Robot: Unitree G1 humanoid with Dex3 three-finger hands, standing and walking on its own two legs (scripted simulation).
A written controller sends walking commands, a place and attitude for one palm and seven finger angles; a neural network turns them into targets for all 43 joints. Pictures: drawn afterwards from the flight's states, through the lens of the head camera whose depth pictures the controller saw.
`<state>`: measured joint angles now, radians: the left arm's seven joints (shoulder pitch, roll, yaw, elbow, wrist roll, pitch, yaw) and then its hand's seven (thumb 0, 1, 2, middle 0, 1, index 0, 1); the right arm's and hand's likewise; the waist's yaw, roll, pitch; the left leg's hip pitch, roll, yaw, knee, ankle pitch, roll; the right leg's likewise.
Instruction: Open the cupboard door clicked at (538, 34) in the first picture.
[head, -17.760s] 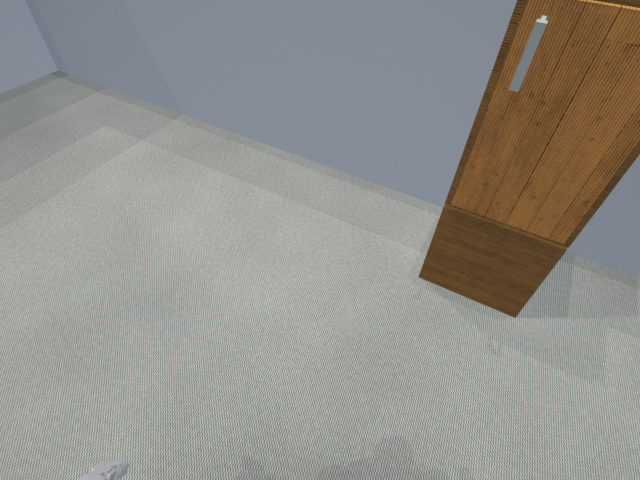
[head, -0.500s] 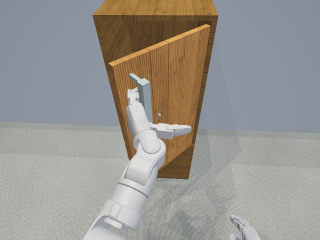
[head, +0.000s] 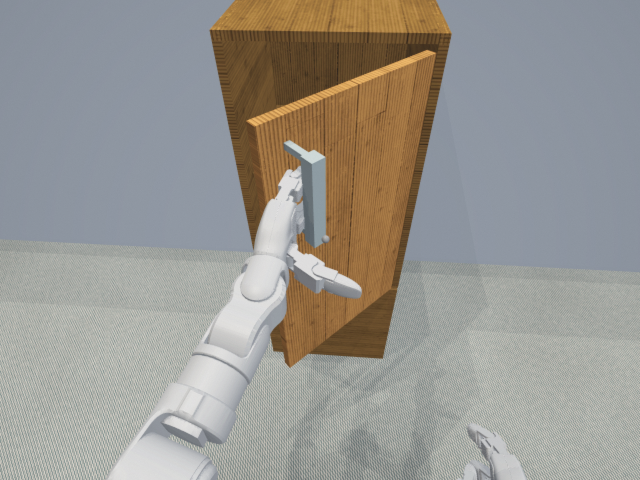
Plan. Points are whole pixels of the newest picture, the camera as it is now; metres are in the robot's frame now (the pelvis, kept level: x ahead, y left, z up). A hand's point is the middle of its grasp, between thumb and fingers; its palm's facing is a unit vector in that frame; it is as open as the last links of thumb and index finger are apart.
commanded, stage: slide the hand sideways off the handle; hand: left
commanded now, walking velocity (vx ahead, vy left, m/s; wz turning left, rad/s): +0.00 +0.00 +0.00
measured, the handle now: (304, 195) +0.44 +0.06 +0.15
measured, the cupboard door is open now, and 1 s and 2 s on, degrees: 45 47 47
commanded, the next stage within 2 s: draw the hand back to the body in 0.92 s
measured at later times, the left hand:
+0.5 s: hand (311, 256) +0.33 +0.04 +0.14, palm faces -0.05 -1.00 -0.01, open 16.4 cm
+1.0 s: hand (271, 294) +0.28 +0.08 +0.14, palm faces -0.05 -1.00 -0.04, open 16.3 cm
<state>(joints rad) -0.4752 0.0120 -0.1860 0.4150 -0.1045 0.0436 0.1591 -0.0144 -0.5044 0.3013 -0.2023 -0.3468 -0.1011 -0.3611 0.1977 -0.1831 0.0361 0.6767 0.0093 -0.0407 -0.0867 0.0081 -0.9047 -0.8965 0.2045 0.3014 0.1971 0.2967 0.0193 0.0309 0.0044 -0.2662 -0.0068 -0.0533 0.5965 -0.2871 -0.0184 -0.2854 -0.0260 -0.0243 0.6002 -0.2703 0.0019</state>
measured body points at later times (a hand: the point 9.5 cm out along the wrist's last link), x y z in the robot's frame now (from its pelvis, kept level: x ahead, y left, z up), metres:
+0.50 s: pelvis +0.02 +0.00 +0.00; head +0.00 -0.02 +0.45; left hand +0.33 +0.09 +0.15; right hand +0.20 -0.22 -0.08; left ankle +0.02 +0.13 -0.73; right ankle +0.03 -0.12 -0.73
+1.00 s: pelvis +0.03 -0.01 +0.00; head +0.00 -0.03 +0.45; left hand +0.28 +0.13 +0.14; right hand +0.24 -0.20 -0.06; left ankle +0.02 +0.13 -0.73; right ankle +0.03 -0.12 -0.73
